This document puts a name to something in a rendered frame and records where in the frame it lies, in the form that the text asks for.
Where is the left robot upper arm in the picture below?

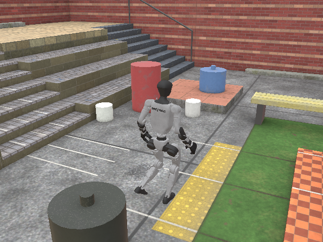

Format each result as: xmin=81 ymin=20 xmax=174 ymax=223
xmin=138 ymin=99 xmax=154 ymax=125

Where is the right robot upper arm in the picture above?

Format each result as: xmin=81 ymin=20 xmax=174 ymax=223
xmin=171 ymin=104 xmax=182 ymax=134

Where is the robot left thigh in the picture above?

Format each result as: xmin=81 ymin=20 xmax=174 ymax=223
xmin=147 ymin=137 xmax=164 ymax=169

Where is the right robot forearm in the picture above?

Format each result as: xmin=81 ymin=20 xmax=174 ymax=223
xmin=178 ymin=127 xmax=193 ymax=147

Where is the robot left hand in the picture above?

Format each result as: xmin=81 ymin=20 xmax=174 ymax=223
xmin=141 ymin=131 xmax=152 ymax=143

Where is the left robot forearm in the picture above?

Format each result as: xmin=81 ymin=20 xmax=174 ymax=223
xmin=137 ymin=121 xmax=146 ymax=135

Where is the robot right hand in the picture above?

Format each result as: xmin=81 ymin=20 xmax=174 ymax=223
xmin=185 ymin=142 xmax=197 ymax=154

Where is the robot left shin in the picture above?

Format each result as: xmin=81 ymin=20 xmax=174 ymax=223
xmin=139 ymin=160 xmax=160 ymax=190

